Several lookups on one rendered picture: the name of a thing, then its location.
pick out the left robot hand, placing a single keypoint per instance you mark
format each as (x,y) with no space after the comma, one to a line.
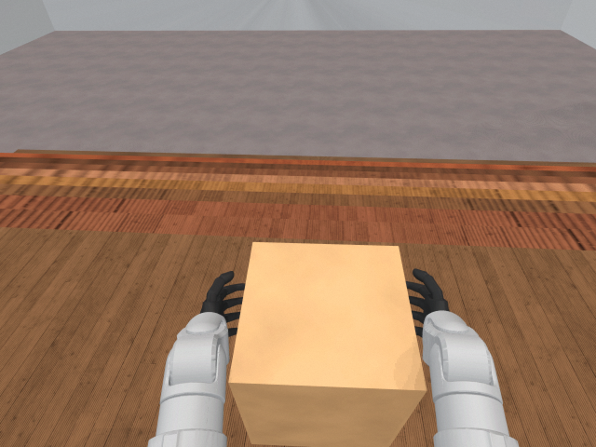
(215,299)

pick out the right robot forearm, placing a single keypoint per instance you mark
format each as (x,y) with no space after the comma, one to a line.
(465,390)

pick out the right robot hand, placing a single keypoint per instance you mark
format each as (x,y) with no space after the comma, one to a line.
(432,293)

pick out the left robot forearm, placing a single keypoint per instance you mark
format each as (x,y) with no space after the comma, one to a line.
(191,412)

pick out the carton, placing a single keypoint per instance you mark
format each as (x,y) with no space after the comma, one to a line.
(326,353)

